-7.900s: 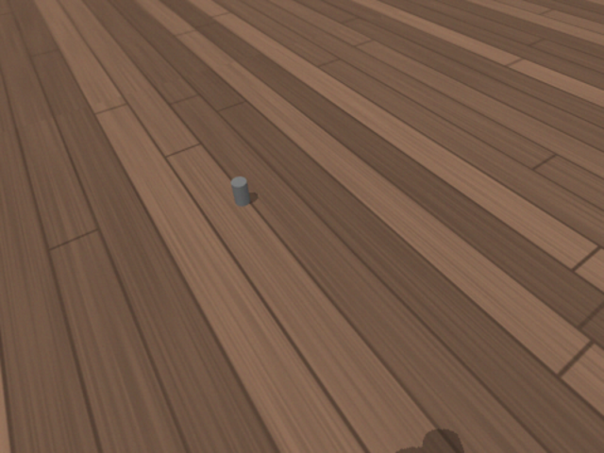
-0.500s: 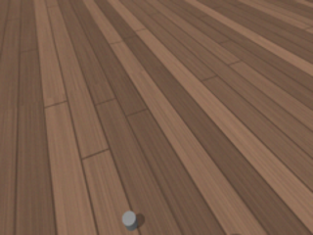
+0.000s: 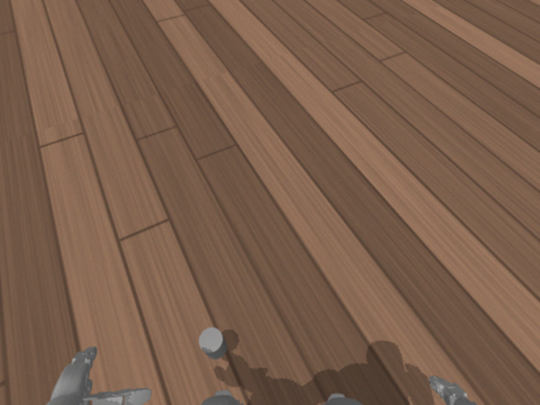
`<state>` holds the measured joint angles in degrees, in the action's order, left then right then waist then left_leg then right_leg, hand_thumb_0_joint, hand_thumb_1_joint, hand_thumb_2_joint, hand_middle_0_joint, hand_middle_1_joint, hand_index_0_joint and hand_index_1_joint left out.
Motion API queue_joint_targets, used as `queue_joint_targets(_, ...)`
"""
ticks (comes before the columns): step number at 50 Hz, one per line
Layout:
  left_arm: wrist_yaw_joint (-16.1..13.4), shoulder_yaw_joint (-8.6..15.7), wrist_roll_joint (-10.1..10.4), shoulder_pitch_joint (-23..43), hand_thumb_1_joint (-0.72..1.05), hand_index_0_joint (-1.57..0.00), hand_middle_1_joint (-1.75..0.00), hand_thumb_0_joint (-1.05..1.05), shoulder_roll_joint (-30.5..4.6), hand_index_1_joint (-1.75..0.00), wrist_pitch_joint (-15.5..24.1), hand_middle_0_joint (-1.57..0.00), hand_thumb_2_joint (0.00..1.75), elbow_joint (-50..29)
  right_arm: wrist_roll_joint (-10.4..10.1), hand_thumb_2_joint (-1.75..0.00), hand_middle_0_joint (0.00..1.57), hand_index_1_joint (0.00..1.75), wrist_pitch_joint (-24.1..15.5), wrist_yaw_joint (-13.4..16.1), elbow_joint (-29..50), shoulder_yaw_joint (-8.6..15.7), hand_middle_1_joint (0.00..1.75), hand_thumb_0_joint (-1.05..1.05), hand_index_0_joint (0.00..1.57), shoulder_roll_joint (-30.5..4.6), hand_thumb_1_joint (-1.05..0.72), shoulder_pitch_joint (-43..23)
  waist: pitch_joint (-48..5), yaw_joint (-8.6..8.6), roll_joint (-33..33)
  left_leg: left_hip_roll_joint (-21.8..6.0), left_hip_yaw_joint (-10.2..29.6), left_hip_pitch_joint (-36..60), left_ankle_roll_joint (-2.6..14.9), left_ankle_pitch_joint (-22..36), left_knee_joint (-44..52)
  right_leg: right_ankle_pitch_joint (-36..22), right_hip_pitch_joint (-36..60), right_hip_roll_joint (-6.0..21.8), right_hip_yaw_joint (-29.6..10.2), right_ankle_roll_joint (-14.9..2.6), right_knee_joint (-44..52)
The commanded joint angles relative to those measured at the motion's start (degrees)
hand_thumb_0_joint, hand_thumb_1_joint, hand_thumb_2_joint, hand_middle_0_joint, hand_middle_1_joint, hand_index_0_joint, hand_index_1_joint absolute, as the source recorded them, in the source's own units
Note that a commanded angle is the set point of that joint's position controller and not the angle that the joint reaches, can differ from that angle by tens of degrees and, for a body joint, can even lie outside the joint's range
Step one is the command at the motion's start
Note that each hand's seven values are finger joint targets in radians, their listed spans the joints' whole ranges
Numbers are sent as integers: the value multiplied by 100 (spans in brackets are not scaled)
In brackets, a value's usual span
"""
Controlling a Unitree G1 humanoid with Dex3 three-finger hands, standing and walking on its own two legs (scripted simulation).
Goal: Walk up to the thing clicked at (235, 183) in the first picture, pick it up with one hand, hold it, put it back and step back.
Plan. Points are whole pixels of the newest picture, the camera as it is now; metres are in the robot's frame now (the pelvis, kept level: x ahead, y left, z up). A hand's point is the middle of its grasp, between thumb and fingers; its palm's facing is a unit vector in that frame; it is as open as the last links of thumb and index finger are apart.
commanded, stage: go down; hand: left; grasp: from the side
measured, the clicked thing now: (213, 343) +0.34 +0.20 -0.68
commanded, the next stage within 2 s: none
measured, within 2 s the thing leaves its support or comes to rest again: neither
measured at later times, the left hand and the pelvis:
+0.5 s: hand out of the picture +0.14 +0.30 -0.19, palm faces +0.11 -0.95 -0.29, open 17.4 cm; pelvis -0.01 +0.01 -0.08, yaw +0 degrees
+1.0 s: hand (110, 370) +0.22 +0.35 -0.29, palm faces +0.14 -0.96 -0.25, open 17.1 cm; pelvis -0.06 +0.00 -0.22, yaw -1 degrees
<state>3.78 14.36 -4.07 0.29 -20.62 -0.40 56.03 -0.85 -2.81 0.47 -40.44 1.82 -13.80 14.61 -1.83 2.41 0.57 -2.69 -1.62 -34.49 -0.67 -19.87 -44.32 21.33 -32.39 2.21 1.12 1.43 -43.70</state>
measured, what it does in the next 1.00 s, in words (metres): lowers itself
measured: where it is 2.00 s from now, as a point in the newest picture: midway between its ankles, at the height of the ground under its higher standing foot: outside the picture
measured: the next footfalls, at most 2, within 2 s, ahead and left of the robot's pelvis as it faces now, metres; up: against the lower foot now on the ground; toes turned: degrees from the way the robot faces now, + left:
none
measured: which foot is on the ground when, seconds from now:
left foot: down 0.00-1.00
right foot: down 0.00-1.00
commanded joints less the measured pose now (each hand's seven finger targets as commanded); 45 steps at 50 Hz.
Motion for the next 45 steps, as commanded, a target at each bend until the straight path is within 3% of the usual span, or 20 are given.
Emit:
queue_joint_targets(1, 156, 457, 68, -438, -41, -7, -16, 0, -1187, -15, 232, -6, 12, -1182, 13, -89, 20, 30, -329, 97, 975, 416, 30, 0, 20, -1033, -88, -58, -1504, -216, -286, 171, 87, 176, 85, 1180, -287, -1050, -139, -247, 145, -257, -311)
queue_joint_targets(2, 193, 471, 93, -375, -45, -8, -23, 0, -1215, -22, 258, -7, 17, -1578, 15, -90, 20, 30, -356, 101, 1040, 440, 30, 0, 20, -1042, -89, -75, -1594, -217, -418, 150, 103, 149, 74, 1148, -388, -1001, -287, -243, 138, -262, -447)
queue_joint_targets(4, 232, 459, 116, -499, -52, -8, -17, 0, -1149, -16, 235, -8, 10, -1890, 14, -89, 20, 30, -388, 135, 1165, 441, 30, 0, 20, -1008, -89, -98, -1627, -125, -346, 116, 163, -32, 87, 895, -549, -774, -574, -253, 152, -247, -590)
queue_joint_targets(5, 226, 596, 128, -757, -55, -8, -12, 0, -1220, -11, 187, -8, 5, -1922, 11, -89, 20, 30, -420, 158, 1218, 443, 30, 0, 20, -1027, -88, -80, -1758, -169, -326, 104, 159, -76, 99, 974, -634, -832, -580, -242, 139, -260, -673)
queue_joint_targets(7, 241, 530, 152, -670, -57, -9, -10, 0, -1243, -10, 149, -8, 3, -2692, 13, -89, 20, 30, -450, 181, 1278, 428, 30, 0, 20, -991, -88, -110, -1780, -206, -538, 76, 209, -149, 78, 742, -665, -584, -779, -235, 125, -277, -780)
queue_joint_targets(10, 259, 594, 209, -1081, -61, -10, -14, 0, -1155, -13, -55, -9, 4, -2789, 19, -89, 20, 30, -534, 233, 1355, 415, 30, 0, 20, -991, -88, -118, -1751, -100, -439, 57, 224, -353, 84, 651, -880, -538, -948, -237, 140, -242, -914)
queue_joint_targets(14, 278, 804, 263, -1349, -61, -9, -8, 0, -1323, -7, -195, -8, 0, -3076, 47, -89, 20, 30, -625, 302, 1418, 342, 30, 0, 20, -923, -87, -196, -1686, -105, -487, 62, 233, -680, 92, 320, -1080, -273, -1233, -232, 148, -224, -1091)
queue_joint_targets(15, 314, 724, 297, -1293, -61, -9, -11, 0, -1204, -10, -193, -8, 2, -3274, 46, -89, 20, 30, -662, 304, 1477, 359, 30, 0, 20, -946, -88, -227, -1767, -94, -538, 43, 275, -699, 83, 327, -1123, -266, -1338, -221, 154, -237, -1205)
queue_joint_targets(21, 537, 882, 456, -1569, -60, -10, -10, 0, -1241, -9, -107, -9, 1, -3482, 98, -90, 20, 30, -809, 355, 1554, 307, 30, 0, 20, -896, -91, -260, -1890, -106, -536, 71, 274, -1187, 114, 432, -1649, -309, -1777, -198, 149, -233, -1657)
queue_joint_targets(25, 713, 1071, 569, -984, -60, -9, -7, 0, -1369, -6, 255, -9, 0, -3220, 116, -90, 20, 30, -918, 360, 1557, 294, 30, 0, 20, -928, -92, -359, -1780, -26, -395, 72, 334, -1867, 151, -149, -2103, 157, -2495, -185, 121, -223, -2115)
queue_joint_targets(28, 964, 1323, 686, -521, -61, -9, -11, 0, -1645, -10, 784, -8, 2, -2977, 123, -90, 20, 30, -1019, 350, 1513, 292, 30, 0, 20, -998, -92, -389, -2136, -76, -490, 91, 369, -2289, 153, -235, -2589, 240, -3007, -173, 82, -236, -2645)
queue_joint_targets(29, 1081, 1289, 736, -392, -61, -8, -12, 0, -1582, -11, 987, -7, 5, -2818, 130, -90, 20, 30, -1041, 341, 1481, 303, 30, 0, 20, -1037, -90, -393, -2182, -68, -503, 88, 400, -2455, 137, -361, -2738, 382, -3253, -165, 98, -246, -2860)
queue_joint_targets(30, 1172, 1451, 774, -310, -61, -8, -13, 0, -1795, -12, 1190, -8, 5, -2813, 135, -89, 20, 30, -1065, 337, 1473, 290, 30, 0, 20, -1066, -90, -436, -2314, -168, -563, 87, 423, -2573, 132, -381, -2862, 421, -3401, -162, 81, -256, -3020)
queue_joint_targets(32, 1378, 1463, 852, -201, -60, -8, -14, 0, -1780, -13, 1493, -7, 7, -2628, 148, -89, 20, 30, -1084, 321, 1433, 284, 30, 0, 20, -1134, -89, -465, -2606, -198, -681, 66, 531, -2636, 100, -356, -3078, 483, -3809, -172, 119, -275, -3386)
queue_joint_targets(33, 1447, 1591, 879, -182, -58, -7, -13, 0, -1911, -13, 1625, -7, 8, -2575, 162, -89, 20, 30, -1082, 319, 1387, 290, 30, 0, 20, -1172, -89, -473, -2774, -294, -760, 57, 546, -2647, 88, -288, -3191, 426, -3898, -166, 104, -280, -3524)
queue_joint_targets(35, 1554, 1757, 933, -152, -54, -6, -13, 0, -2057, -13, 1782, -6, 9, -2508, 165, -90, 20, 30, -1059, 299, 1318, 279, 30, 0, 20, -1230, -89, -438, -3252, -376, -867, 55, 603, -2597, 70, 75, -3435, 210, -4057, -170, 131, -300, -3815)
queue_joint_targets(39, 1724, 2133, 1036, -98, -55, -6, -15, 0, -2346, -15, 1995, -6, 13, -2374, 183, -90, 20, 30, -965, 268, 1183, 326, 30, 0, 20, -1350, -88, -550, -3534, -541, -894, 46, 683, -2839, 69, -16, -3738, 355, -4526, -199, 167, -319, -4187)
queue_joint_targets(40, 1752, 2248, 1064, 32, -54, -5, -15, 0, -2515, -15, 2029, -5, 13, -2415, 178, -90, 20, 30, -944, 264, 1154, 303, 30, 0, 20, -1354, -88, -531, -3591, -543, -852, 48, 698, -2943, 76, -72, -3809, 394, -4523, -203, 166, -319, -4240)
queue_joint_targets(42, 1849, 2223, 1127, 148, -53, -5, -15, 0, -2481, -15, 2092, -5, 14, -2423, 178, -90, 20, 30, -916, 263, 1101, 321, 30, 0, 20, -1360, -88, -583, -3623, -490, -766, 59, 654, -3176, 102, -263, -3995, 492, -4666, -215, 144, -311, -4318)
queue_joint_targets(45, 1981, 2410, 1264, 493, -48, -5, -16, 0, -2671, -15, 2200, -5, 15, -2274, 162, -90, 20, 30, -915, 274, 1031, 291, 30, 0, 20, -1370, -88, -629, -3637, -424, -621, 75, 603, -3628, 139, -485, -4321, 650, -4782, -223, 80, -300, -4439)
